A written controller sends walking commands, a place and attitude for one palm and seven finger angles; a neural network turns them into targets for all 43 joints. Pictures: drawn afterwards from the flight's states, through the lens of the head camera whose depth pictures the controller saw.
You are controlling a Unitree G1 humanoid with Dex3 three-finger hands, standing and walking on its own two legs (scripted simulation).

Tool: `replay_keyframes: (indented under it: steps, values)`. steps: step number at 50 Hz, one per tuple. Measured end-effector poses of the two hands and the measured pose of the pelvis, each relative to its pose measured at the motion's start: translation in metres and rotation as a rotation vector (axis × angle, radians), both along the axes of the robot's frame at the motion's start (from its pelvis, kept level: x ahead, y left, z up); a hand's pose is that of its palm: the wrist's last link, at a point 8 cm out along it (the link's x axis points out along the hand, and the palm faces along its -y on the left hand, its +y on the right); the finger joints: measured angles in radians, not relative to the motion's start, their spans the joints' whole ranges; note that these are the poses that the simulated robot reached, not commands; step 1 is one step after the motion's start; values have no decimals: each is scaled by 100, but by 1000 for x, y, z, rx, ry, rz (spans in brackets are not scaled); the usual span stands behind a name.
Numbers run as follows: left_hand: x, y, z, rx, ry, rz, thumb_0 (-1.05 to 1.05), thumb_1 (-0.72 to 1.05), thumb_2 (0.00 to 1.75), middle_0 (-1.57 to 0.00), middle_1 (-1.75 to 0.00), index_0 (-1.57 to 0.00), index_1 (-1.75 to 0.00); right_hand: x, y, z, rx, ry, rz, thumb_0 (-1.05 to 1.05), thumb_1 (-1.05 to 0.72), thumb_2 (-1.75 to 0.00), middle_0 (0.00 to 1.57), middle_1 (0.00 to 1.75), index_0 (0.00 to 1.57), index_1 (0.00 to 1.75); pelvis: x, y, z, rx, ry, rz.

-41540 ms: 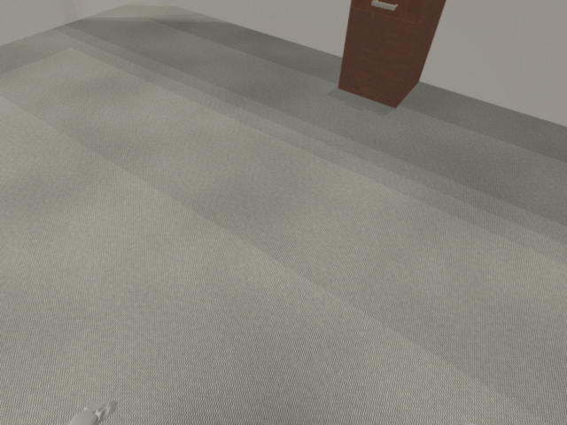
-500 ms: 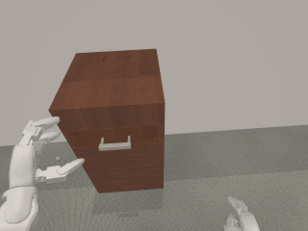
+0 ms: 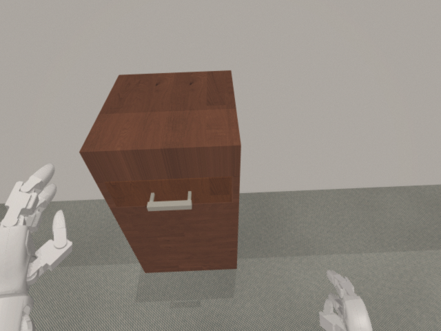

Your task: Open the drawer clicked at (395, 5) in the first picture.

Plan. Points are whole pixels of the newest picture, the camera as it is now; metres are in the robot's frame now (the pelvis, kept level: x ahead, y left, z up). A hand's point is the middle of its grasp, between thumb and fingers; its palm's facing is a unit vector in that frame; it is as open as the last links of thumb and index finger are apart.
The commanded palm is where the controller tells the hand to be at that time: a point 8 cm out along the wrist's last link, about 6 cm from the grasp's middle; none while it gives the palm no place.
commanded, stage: draw the hand back to the body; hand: left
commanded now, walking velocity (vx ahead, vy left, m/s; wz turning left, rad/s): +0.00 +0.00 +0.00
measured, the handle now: (170, 200) +0.52 +0.24 -0.19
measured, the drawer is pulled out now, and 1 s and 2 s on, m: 0.00 0.00 0.00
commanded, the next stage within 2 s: step back with the hand held close in 0.02 s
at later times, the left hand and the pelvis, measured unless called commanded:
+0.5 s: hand (53, 250) +0.18 +0.26 +0.14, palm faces +0.30 -0.84 -0.45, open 7.4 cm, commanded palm +0.11 +0.30 +0.17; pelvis -0.01 +0.02 -0.01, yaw +1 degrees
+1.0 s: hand out of the picture +0.08 +0.26 +0.16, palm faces +0.40 -0.83 -0.40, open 7.4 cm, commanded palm +0.02 +0.31 +0.17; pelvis -0.10 +0.02 -0.01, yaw +2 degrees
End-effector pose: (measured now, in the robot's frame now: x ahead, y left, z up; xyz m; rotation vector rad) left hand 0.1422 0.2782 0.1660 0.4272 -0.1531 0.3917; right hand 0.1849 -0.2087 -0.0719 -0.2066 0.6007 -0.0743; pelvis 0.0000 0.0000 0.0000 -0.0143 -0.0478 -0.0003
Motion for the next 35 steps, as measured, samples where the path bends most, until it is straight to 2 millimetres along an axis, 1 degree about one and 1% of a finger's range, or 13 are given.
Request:
replay_keyframes:
  steps: [7,10,12,18,20,22,24,30,32,35]
  values:
    - [5,1,5,15,-11,-16,1,88,90,-21,-31,-21,-31,-4,2,-2,-5,13,-4,1,-90,-90,20,30,20,30,4,3,0,0,2,-3]
    - [8,7,11,65,-18,-19,1,88,90,-21,-30,-21,-30,-5,0,-3,-20,44,-4,1,-90,-90,20,30,20,30,4,6,0,-9,27,11]
    - [11,11,11,87,-14,-16,1,89,90,-21,-30,-21,-30,-6,-3,-5,-33,72,-11,1,-90,-90,20,30,20,30,2,8,-1,-14,48,16]
    - [11,16,-10,59,80,-36,1,89,90,-21,-30,-21,-30,-18,-13,-7,-67,142,-69,1,-90,-90,20,30,20,30,-3,17,-3,-18,94,16]
    - [8,18,-14,51,100,-50,1,89,90,-21,-30,-21,-30,-24,-15,-6,-82,155,-86,1,-90,-90,20,30,20,30,-5,19,-4,-18,101,16]
    - [4,19,-14,53,97,-68,1,89,90,-21,-30,-21,-30,-29,-14,-3,-90,159,-98,1,-90,-90,20,30,20,30,-8,21,-5,-17,103,13]
    - [0,22,-10,65,72,-87,1,89,90,-21,-30,-21,-30,-33,-12,1,-95,153,-104,1,-91,-90,20,30,20,30,-12,22,-5,-17,102,11]
    - [-18,28,13,117,-52,-120,1,89,90,-21,-30,-21,-30,-40,1,13,-86,87,-89,1,-91,-90,20,30,20,30,-29,27,-6,-16,91,7]
    - [-26,30,15,123,-76,-120,1,89,90,-21,-30,-21,-30,-43,6,16,-75,60,-80,1,-90,-90,20,30,20,30,-36,28,-7,-15,88,3]
    - [-40,32,12,120,-82,-105,1,89,90,-21,-30,-21,-30,-49,11,17,-60,27,-62,1,-90,-90,20,30,20,30,-48,28,-9,-15,84,0]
